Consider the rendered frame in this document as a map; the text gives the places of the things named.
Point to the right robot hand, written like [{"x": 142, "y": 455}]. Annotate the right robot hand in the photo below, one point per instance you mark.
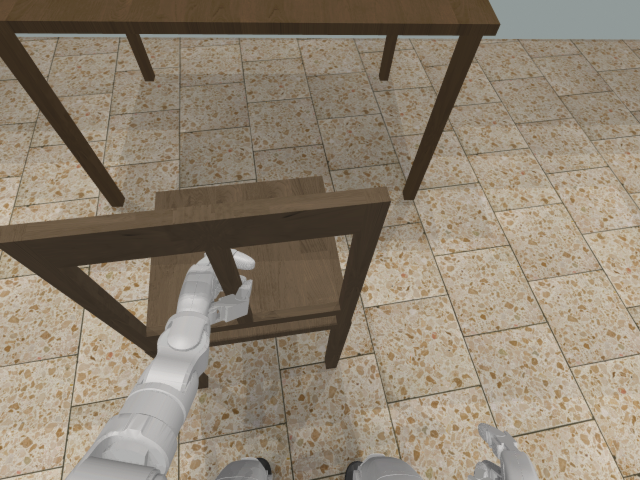
[{"x": 515, "y": 465}]

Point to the left robot thigh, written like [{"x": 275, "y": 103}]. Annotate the left robot thigh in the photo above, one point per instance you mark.
[{"x": 244, "y": 470}]

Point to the right robot thigh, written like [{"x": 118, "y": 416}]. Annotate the right robot thigh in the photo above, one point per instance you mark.
[{"x": 385, "y": 468}]

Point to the robot left forearm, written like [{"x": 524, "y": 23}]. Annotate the robot left forearm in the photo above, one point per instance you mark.
[{"x": 145, "y": 430}]

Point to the robot left upper arm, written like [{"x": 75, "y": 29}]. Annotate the robot left upper arm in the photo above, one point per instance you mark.
[{"x": 94, "y": 468}]

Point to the table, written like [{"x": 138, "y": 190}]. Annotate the table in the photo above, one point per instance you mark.
[{"x": 468, "y": 19}]

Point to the chair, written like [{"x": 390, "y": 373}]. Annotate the chair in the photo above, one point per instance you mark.
[{"x": 287, "y": 226}]

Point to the robot thigh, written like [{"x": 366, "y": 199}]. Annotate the robot thigh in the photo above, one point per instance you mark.
[
  {"x": 244, "y": 470},
  {"x": 385, "y": 468}
]

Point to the left robot hand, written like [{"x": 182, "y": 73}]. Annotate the left robot hand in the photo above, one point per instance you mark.
[{"x": 201, "y": 286}]

